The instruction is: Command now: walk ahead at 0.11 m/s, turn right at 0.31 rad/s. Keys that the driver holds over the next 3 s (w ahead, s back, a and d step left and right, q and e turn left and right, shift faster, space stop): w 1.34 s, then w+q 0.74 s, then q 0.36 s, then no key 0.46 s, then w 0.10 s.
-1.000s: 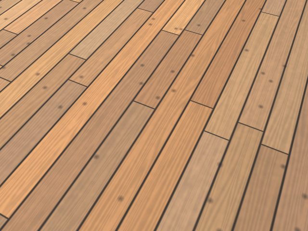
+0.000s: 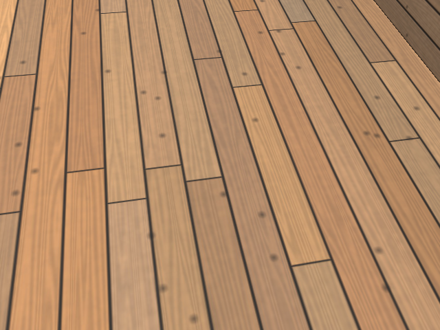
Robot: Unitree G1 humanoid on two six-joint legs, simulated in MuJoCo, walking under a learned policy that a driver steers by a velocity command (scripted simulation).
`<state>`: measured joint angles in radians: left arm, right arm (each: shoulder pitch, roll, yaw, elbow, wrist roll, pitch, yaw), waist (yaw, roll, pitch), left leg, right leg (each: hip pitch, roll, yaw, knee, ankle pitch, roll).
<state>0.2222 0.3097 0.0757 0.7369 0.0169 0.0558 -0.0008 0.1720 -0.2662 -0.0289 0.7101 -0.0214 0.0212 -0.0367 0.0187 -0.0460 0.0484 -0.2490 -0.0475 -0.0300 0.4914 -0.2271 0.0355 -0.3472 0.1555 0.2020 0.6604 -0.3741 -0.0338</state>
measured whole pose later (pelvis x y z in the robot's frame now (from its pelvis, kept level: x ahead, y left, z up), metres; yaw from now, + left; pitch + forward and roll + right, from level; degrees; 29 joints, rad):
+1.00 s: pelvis +0.38 -0.02 +0.00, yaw -2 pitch -1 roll +0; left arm 0.33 0.25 0.03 0.96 0.02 -0.06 -0.01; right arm 0.19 -0.25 -0.04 0.87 -0.02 -0.06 0.01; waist 0.02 -0.03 0.07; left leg -0.30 -0.06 0.10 0.48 -0.17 0.10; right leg -0.33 0.00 0.01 1.16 -0.32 -0.08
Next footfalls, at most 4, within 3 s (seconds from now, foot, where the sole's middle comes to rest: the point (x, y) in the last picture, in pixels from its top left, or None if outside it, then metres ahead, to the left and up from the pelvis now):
0.38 right None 0.14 -0.13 -0.77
0.86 left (206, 325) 0.48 0.04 -0.77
1.40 right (264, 237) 0.78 -0.14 -0.77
1.96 left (206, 175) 1.03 0.07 -0.77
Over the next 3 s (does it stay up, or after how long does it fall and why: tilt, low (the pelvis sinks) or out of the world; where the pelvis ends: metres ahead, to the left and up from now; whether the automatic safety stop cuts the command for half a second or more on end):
stays up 1.16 0.06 0.01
